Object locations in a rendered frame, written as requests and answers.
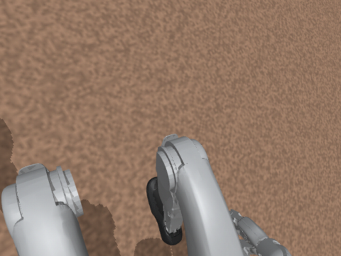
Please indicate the right robot foot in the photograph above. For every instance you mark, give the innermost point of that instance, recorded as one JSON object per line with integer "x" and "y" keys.
{"x": 156, "y": 207}

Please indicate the right robot hand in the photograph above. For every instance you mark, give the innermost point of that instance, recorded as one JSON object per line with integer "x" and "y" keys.
{"x": 251, "y": 233}

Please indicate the right robot arm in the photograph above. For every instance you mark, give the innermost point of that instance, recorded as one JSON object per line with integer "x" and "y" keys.
{"x": 271, "y": 247}

